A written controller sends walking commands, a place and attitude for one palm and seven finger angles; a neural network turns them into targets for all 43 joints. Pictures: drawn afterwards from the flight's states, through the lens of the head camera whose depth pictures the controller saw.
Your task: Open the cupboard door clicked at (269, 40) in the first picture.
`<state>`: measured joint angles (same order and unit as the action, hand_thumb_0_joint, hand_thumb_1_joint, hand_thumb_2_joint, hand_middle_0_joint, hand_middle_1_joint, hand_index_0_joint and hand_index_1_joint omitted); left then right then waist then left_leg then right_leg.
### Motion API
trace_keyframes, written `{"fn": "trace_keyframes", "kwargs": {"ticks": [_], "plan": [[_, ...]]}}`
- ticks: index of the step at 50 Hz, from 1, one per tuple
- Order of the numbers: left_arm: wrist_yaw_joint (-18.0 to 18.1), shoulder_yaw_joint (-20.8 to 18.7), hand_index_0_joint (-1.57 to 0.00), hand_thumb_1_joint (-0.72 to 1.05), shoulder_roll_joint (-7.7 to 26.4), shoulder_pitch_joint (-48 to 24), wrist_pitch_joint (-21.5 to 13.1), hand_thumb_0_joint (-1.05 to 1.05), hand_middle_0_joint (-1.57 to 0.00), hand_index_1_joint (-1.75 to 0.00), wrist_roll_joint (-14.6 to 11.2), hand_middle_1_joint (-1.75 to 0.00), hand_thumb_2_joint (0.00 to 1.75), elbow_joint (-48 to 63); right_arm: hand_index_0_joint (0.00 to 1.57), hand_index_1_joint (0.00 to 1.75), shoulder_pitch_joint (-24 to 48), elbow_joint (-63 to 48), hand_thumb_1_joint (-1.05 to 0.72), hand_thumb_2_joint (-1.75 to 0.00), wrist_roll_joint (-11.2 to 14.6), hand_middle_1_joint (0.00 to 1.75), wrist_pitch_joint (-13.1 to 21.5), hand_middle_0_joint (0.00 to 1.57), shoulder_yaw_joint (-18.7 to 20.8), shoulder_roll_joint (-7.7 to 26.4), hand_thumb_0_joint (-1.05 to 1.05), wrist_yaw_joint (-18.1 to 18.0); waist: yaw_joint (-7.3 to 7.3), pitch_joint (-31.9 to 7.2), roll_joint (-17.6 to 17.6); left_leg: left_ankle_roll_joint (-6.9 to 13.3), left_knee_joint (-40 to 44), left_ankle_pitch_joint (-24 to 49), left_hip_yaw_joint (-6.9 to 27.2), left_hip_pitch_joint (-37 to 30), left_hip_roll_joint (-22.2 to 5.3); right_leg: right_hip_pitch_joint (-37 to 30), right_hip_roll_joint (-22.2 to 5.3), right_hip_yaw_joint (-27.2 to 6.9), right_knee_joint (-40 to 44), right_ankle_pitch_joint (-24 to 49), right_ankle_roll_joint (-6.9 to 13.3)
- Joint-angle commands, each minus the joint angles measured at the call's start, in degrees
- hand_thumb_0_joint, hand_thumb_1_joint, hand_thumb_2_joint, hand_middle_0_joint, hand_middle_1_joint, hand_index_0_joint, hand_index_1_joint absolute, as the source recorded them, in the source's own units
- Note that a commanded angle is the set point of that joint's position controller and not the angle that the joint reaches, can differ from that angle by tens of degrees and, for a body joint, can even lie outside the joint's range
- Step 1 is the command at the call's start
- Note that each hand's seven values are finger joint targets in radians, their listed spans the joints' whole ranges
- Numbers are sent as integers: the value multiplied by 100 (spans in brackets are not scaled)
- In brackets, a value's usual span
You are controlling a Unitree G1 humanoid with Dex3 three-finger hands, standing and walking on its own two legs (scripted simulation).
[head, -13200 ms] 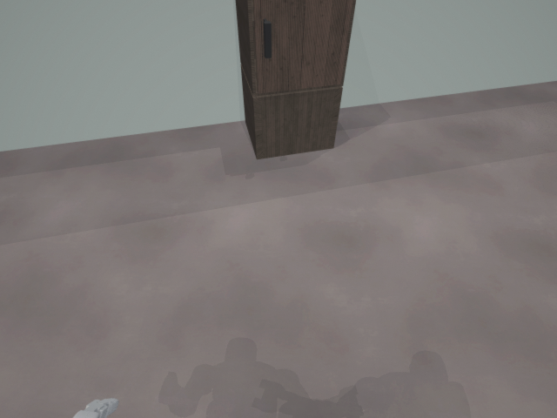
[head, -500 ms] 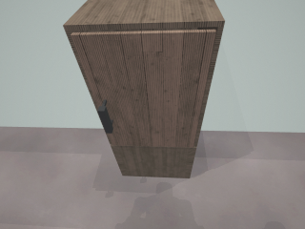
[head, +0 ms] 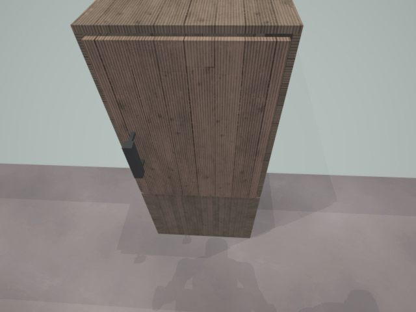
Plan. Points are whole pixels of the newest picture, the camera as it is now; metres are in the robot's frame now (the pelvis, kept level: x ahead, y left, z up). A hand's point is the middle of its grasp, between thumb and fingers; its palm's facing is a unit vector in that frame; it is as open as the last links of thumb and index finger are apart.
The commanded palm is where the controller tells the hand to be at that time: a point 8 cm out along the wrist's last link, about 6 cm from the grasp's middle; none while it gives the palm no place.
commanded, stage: look again from close up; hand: left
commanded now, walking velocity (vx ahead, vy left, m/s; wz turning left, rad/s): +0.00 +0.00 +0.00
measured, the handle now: (136, 155) +0.54 +0.25 -0.09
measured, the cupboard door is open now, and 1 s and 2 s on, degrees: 0 0 0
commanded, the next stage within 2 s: raise the hand with hooked fingers in 0.04 s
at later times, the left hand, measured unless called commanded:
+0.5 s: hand (117, 296) +0.16 +0.19 -0.06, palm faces +0.00 -1.00 -0.03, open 8.3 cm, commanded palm +0.12 +0.26 -0.07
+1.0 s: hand (89, 287) +0.18 +0.26 -0.08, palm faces +0.00 -1.00 -0.04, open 11.2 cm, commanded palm +0.15 +0.31 -0.07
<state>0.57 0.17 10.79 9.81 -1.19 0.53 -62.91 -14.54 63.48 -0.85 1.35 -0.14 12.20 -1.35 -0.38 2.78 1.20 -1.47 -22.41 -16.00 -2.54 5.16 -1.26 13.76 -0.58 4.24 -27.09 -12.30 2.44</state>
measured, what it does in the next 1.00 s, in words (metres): lowers itself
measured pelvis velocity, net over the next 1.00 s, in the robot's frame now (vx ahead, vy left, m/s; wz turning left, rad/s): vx -0.05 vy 0.04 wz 0.02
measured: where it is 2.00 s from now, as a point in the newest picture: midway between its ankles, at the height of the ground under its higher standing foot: outside the picture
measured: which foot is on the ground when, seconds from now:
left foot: down 0.00-1.00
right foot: down 0.00-1.00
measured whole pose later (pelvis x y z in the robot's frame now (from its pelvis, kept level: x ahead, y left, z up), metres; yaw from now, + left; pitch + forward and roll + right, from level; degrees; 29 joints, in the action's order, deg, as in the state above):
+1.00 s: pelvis -0.05 +0.04 -0.11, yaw +1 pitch +18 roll -2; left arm -20.5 -14.6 15.1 17.5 -19.4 -17.7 -3.0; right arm -13.9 30.9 1.5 12.5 -0.9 12.0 -2.3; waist -0.2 -7.7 0.8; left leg 2.1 -72.8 -34.1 -0.8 56.6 0.0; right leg 61.0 -3.8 4.3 -67.9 -24.6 -0.1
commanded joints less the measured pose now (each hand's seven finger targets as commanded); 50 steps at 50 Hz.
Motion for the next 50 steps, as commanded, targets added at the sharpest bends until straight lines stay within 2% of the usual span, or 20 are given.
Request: {"fn": "trace_keyframes", "kwargs": {"ticks": [1, 6, 7, 8, 9, 10, 11, 12, 13, 14, 17, 20, 22, 24, 26, 31, 34, 40, 45, 50], "plan": [[93, -192, -20, 90, 1004, 133, -119, 0, -20, -30, -6, -30, 90, 214, 20, 30, -247, -173, -90, -90, -24, 30, 81, 20, 94, 603, 0, -22, 40, -116, -120, 239, 380, 636, 349, 547, -470, -547, -723, -872, 571, 911, 118], [84, -201, -20, 90, 1053, 61, -111, 0, -20, -30, -4, -30, 90, 229, 20, 30, -200, -159, -90, -90, -23, 30, 77, 20, 94, 633, 0, -20, 48, -149, -81, 227, 405, 623, 346, 542, -481, -595, -718, -885, 634, 867, 115], [348, -211, -20, 90, 802, 1123, -181, 0, -20, -30, -3, -30, 90, -44, 20, 30, 191, -466, -90, -90, 58, 30, 118, 20, 158, 572, 0, 5, 328, -694, -456, 96, -994, 730, -109, 757, -562, -1082, -1072, -1095, 225, 4106, -223], [240, -1501, -20, 88, 2379, -3616, -1500, 0, -20, -32, -1042, -32, 89, 8306, 20, 30, 290, -2489, -90, -90, 302, 30, 970, 20, 301, 1259, 0, -200, -270, -3006, 574, 274, -139, 1610, 133, 40, 277, -1589, -570, -943, -59, 3239, 37], [306, -1289, -20, 85, 1774, -249, -1189, 0, -20, -33, -574, -33, 88, 6262, 20, 30, 608, -2268, -90, -90, 142, 30, 1421, 20, 237, 928, 0, -374, 304, -2553, 1452, 334, -60, 2155, -128, -11, 239, -1475, -228, -659, -162, 2065, 190], [520, -1041, -21, 83, 1273, -130, -1025, 0, -21, -34, -849, -34, 87, 5795, 20, 30, 674, -1970, -90, -90, 236, 30, 1527, 20, 209, 1018, 0, -418, 141, -1880, 1506, 169, -170, 1624, 27, 295, 147, -850, -233, -428, 5, 1152, 156], [408, -363, -21, 81, -45, 1131, -678, 0, -21, -36, -1014, -36, 86, 4793, 20, 30, 435, -1959, -90, -90, 331, 30, 1548, 20, 200, 665, 0, -355, -80, -1000, 443, 225, -211, 1318, 129, 676, 97, -214, -149, -192, 90, 797, -32], [264, -578, -21, 78, 208, -82, -971, 0, -21, -37, -1168, -37, 85, 5489, 20, 30, 597, -2399, -90, -90, 314, 30, 1652, 20, 280, 936, 0, -315, -258, -105, -290, 258, -439, 846, 281, 1198, 116, 432, -170, -180, 94, 386, -156], [85, -1072, -21, 76, 535, 281, -1312, 0, -21, -39, -1179, -39, 84, 4983, 20, 30, 427, -2437, -90, -90, 243, 30, 1694, 20, 455, 1009, 0, -318, -220, -167, -1316, 290, -710, 439, 206, 1551, 121, 828, -163, -143, 55, -353, -254], [-165, -945, -21, 74, 203, 990, -1666, 0, -21, -40, -1246, -40, 83, 4415, 20, 30, 484, -2578, -90, -90, 209, 30, 1751, 20, 481, 987, 0, -277, -104, 114, -1898, 301, -998, 15, 229, 2125, 159, 1234, -162, -166, -104, -940, -314], [-1049, -1212, -22, 67, 114, 1965, -2865, 0, -22, -45, -1556, -45, 80, 4196, 20, 30, 664, -3113, -90, -90, 181, 30, 1866, 20, 544, 930, 0, -55, 313, -546, -1931, 163, -1962, -439, 139, 3308, 342, 1464, -260, -584, -978, -1442, -258], [-2004, -1547, -22, 60, 467, 1835, -3985, 0, -22, -50, -1716, -50, 77, 4275, 20, 30, 648, -3430, -90, -90, 192, 30, 1947, 20, 608, 977, 0, 162, 443, -1307, -411, 56, -2903, -455, 61, 3911, 432, 1766, -343, -897, -1964, -1071, -60], [-2572, -1542, -22, 55, 756, 1275, -4498, 0, -22, -53, -1762, -53, 75, 4747, 20, 30, 759, -3667, -90, -90, 184, 30, 2005, 20, 590, 989, 0, 211, 282, -1760, -279, 101, -3531, -469, 47, 4406, 426, 2141, -338, -1022, -2506, -906, -48], [-2751, -1645, -23, 50, 861, 990, -4437, 0, -23, -55, -1905, -55, 73, 5069, 20, 30, 874, -3979, -90, -90, 246, 30, 1971, 20, 578, 956, 0, 150, 303, -2056, -606, 200, -3862, -877, 54, 4957, 413, 2359, -340, -1269, -2542, -1667, -112], [-2781, -1753, -23, 46, 1088, 294, -4253, 0, -23, -58, -2110, -58, 71, 5965, 20, 30, 874, -4280, -90, -90, 238, 30, 1914, 20, 582, 1052, 0, 68, 231, -2251, -203, 261, -4085, -1016, 84, 5010, 345, 2673, -277, -1249, -2703, -2225, -82], [-2469, -1700, -24, 34, 1174, 3, -3703, 0, -24, -66, -2117, -66, 66, 7624, 20, 30, 530, -4211, -90, -90, 199, 30, 1741, 20, 483, 1013, 0, -148, 29, -3000, 360, 348, -4178, -154, 305, 4465, 189, 2639, -37, -737, -3308, -797, -49], [-2398, -1376, -25, 27, 965, 323, -3181, 0, -25, -70, -1877, -70, 63, 7621, 20, 30, 506, -4071, -90, -90, 204, 30, 1643, 20, 439, 999, 0, -159, -93, -2729, 568, 332, -4061, 111, 452, 4362, 148, 2994, 22, -359, -3425, -489, -64], [-2503, -1787, -25, 13, 1053, 1031, -2005, 0, -25, -80, -1949, -80, 57, 6549, 20, 30, 671, -4137, -90, -90, 295, 30, 1440, 20, 433, 972, 0, -174, 119, -2570, -251, 220, -3800, -31, 605, 4730, 193, 2932, 69, -27, -3417, -739, -105], [-2184, -2067, -26, 1, 1224, 709, -2053, 0, -26, -87, -2090, -87, 52, 7064, 20, 30, 725, -4314, -90, -90, 260, 30, 1461, 20, 350, 909, 0, -171, 277, -2596, -39, 141, -3559, -327, 650, 4709, 217, 3058, 40, 36, -3447, -1185, -71], [-1961, -1766, -27, -10, 1227, 279, -2560, 0, -27, -94, -1878, -94, 47, 7315, 20, 30, 453, -4228, -90, -90, 188, 30, 1524, 20, 294, 995, 0, -164, 56, -2469, 249, 101, -3554, -534, 722, 4585, 187, 3521, 53, 83, -3561, -1338, -33]]}}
